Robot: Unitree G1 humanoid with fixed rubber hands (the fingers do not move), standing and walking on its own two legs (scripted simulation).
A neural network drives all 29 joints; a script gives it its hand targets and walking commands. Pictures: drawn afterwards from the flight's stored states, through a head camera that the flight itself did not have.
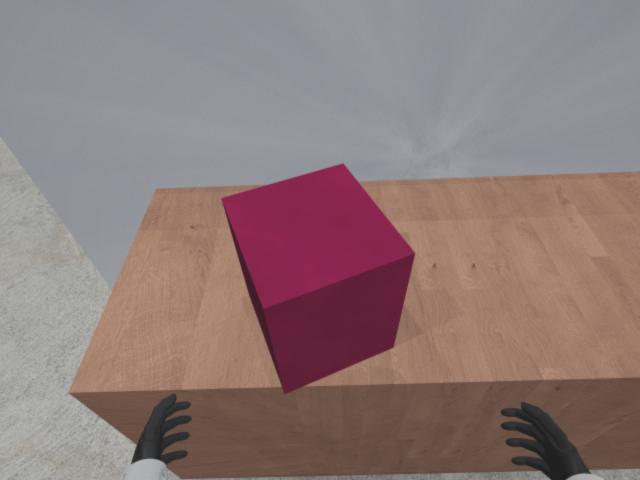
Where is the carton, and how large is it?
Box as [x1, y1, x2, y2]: [221, 164, 414, 393]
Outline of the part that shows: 343,164 339,164 221,198 248,292 284,393 393,347 414,252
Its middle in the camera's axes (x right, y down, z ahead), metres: -0.01 +0.07 +0.62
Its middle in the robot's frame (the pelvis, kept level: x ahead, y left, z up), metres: +0.42 +0.05 -0.02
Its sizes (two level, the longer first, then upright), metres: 0.210 0.200 0.250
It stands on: a pedestal, 0.63 m high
